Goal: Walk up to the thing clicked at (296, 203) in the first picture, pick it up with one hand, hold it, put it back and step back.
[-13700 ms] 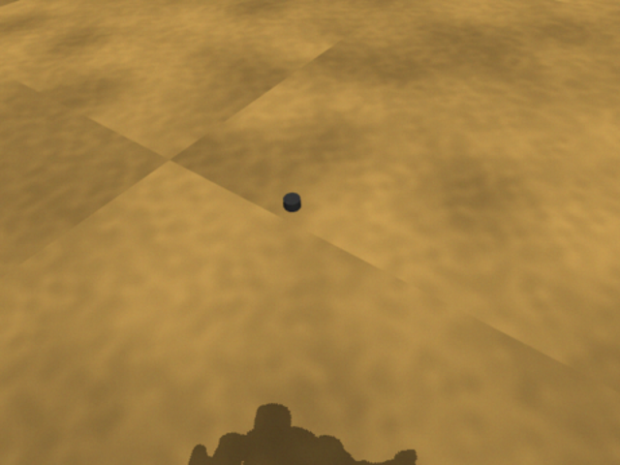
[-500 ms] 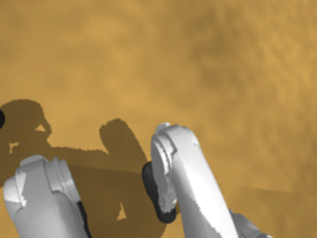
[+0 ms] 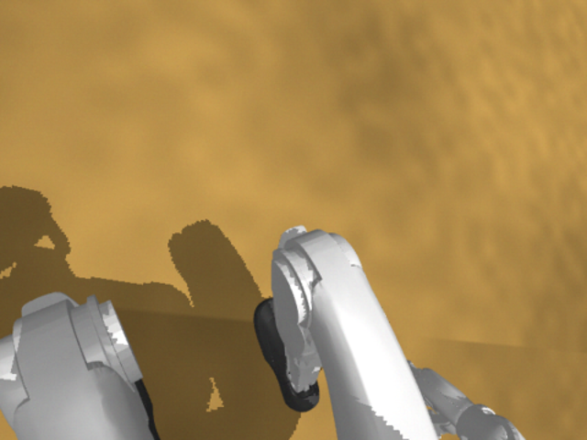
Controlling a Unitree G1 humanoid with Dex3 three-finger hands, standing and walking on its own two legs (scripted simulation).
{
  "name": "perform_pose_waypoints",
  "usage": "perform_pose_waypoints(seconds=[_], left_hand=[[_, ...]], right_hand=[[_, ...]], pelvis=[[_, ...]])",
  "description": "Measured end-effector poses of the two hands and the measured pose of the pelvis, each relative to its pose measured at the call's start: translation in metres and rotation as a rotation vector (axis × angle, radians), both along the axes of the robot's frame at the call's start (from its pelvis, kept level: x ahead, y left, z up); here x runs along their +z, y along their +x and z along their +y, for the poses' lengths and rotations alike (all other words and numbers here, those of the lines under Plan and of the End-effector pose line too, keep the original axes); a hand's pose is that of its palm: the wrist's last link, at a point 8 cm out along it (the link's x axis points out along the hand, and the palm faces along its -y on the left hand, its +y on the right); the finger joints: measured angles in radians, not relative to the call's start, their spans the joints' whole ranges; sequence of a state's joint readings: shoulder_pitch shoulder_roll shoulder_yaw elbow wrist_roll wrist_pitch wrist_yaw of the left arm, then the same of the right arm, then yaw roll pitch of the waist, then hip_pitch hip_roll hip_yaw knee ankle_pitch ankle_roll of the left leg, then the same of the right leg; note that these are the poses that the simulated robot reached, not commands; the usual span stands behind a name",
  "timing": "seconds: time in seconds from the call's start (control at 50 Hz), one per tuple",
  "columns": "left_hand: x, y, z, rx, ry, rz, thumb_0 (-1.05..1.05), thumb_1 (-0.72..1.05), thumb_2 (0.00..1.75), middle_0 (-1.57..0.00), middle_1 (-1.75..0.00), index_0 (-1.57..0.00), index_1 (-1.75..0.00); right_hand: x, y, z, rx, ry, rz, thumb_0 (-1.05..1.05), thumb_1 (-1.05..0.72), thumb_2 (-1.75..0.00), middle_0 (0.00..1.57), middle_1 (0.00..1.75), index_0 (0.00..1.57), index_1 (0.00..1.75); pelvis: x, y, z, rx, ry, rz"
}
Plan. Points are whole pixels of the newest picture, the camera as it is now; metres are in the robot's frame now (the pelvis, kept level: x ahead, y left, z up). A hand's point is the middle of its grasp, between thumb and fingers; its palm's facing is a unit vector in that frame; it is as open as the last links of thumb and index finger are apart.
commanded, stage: rest palm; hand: left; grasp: from above
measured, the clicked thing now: out of the picture +0.42 +0.34 -0.27
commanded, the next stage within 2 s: close in 0.12 s
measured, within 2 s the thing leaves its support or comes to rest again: neither
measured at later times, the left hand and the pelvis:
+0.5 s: hand out of the picture +0.41 +0.33 -0.24, palm faces -0.39 -0.15 -0.91, open 13.2 cm; pelvis +0.00 +0.00 +0.00, yaw -1 degrees
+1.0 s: hand out of the picture +0.40 +0.34 -0.25, palm faces -0.43 -0.19 -0.88, open 12.0 cm; pelvis +0.00 +0.00 +0.00, yaw -1 degrees
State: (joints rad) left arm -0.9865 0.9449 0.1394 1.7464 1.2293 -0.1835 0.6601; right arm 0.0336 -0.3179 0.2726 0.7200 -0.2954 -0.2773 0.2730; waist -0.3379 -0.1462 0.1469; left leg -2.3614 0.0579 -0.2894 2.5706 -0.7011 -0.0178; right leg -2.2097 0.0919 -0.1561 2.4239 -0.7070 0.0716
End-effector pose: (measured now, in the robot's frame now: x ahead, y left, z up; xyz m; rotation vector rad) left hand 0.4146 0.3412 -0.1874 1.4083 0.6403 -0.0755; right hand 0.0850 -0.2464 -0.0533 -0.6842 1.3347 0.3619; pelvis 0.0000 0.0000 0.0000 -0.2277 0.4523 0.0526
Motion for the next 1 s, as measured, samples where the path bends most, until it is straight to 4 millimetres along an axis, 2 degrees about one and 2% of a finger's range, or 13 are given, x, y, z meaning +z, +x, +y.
perform_pose_waypoints(seconds=[0.26,0.44,0.56,0.72,0.86,1.0], left_hand=[[-0.010,-0.007,0.001,-0.028,-0.048,0.002,0.00,-0.47,0.92,-0.08,-1.03,-0.09,-1.01],[-0.002,-0.007,-0.007,-0.093,-0.013,-0.036,0.00,-0.38,0.88,-0.12,-1.03,-0.14,-0.99],[0.005,-0.002,-0.004,-0.055,0.014,-0.051,0.00,-0.32,0.83,-0.15,-1.00,-0.18,-0.96],[-0.005,-0.006,0.007,0.030,-0.004,0.015,0.00,-0.27,0.78,-0.19,-0.98,-0.22,-0.93],[-0.013,-0.009,0.007,-0.012,-0.027,0.033,0.00,-0.21,0.73,-0.23,-0.95,-0.27,-0.90],[-0.009,-0.008,0.003,-0.063,-0.028,0.002,0.00,-0.15,0.70,-0.28,-0.92,-0.32,-0.86]], right_hand=[[0.000,-0.018,0.004,0.006,0.004,0.077,0.00,-0.90,-0.90,0.20,0.30,0.20,0.30],[0.004,-0.012,-0.002,0.033,-0.021,0.045,0.00,-0.89,-0.90,0.20,0.30,0.20,0.30],[0.011,-0.004,-0.005,0.038,-0.022,0.008,0.00,-0.89,-0.90,0.20,0.30,0.20,0.30],[0.015,-0.007,-0.005,0.029,-0.027,0.010,0.00,-0.89,-0.90,0.20,0.30,0.20,0.30],[0.008,-0.014,0.000,0.030,-0.013,0.068,0.00,-0.90,-0.90,0.20,0.30,0.20,0.30],[0.002,-0.010,0.004,0.042,0.001,0.068,0.00,-0.89,-0.90,0.20,0.30,0.20,0.30]], pelvis=[[0.001,0.000,-0.001,-0.006,-0.008,-0.021],[0.000,-0.004,0.000,-0.008,-0.014,-0.035],[0.003,-0.004,0.001,-0.011,-0.013,-0.025],[0.004,-0.004,0.001,-0.008,-0.015,-0.016],[0.003,-0.003,0.000,-0.005,-0.013,-0.021],[0.002,-0.001,0.000,-0.008,-0.015,-0.026]])
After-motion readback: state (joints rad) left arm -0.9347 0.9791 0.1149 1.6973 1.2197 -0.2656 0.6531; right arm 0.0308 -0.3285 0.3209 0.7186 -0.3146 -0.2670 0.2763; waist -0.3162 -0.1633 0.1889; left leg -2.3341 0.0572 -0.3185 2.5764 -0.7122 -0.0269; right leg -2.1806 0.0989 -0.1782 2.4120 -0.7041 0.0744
